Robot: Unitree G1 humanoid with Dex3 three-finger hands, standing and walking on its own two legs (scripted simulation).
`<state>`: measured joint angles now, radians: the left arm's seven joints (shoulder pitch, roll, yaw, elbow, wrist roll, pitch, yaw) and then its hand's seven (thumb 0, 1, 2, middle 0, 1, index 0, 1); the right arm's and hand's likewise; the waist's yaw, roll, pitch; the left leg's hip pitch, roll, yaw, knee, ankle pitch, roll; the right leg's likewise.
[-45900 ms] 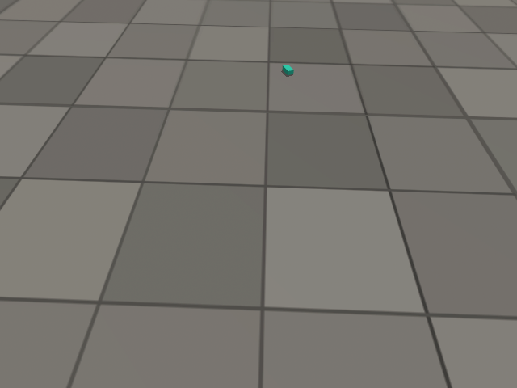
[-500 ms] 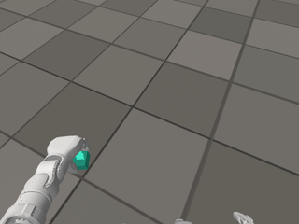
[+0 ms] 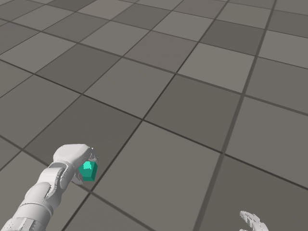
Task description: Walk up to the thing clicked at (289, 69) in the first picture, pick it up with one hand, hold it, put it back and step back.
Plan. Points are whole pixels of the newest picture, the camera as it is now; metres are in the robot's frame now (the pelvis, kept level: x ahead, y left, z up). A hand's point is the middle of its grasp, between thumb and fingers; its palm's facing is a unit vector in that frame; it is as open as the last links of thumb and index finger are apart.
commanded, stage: hold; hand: left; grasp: from above
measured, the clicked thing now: (80, 170) +0.32 +0.23 -0.08
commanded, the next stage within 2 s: crouch in 1.36 s
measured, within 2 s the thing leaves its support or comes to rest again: neither
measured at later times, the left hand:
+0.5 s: hand (78, 177) +0.27 +0.21 -0.02, palm faces -0.47 -0.02 -0.88, open 7.5 cm
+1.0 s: hand (77, 176) +0.27 +0.21 -0.01, palm faces -0.47 -0.02 -0.88, open 7.5 cm
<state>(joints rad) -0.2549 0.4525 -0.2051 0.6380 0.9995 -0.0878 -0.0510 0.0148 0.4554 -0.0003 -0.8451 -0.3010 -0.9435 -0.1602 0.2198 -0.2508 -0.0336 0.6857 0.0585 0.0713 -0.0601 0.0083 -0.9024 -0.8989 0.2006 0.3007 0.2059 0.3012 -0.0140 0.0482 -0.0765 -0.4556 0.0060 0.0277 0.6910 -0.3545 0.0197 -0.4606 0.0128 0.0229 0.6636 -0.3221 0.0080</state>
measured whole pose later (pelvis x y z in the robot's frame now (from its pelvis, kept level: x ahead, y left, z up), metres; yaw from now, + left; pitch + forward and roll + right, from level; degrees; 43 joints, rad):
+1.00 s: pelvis -0.02 -0.01 +0.02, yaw +0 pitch +1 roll +0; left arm -0.23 0.45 -0.21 0.57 0.97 -0.10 -0.10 0.01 0.46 0.00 -0.86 -0.26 -0.95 -0.13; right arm 0.16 -0.25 -0.01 0.68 0.07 0.09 -0.09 0.01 -0.91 -0.90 0.20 0.30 0.21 0.30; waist 0.00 0.05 -0.01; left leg -0.29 0.00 0.03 0.51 -0.25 0.01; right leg -0.31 0.01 0.03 0.52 -0.23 0.00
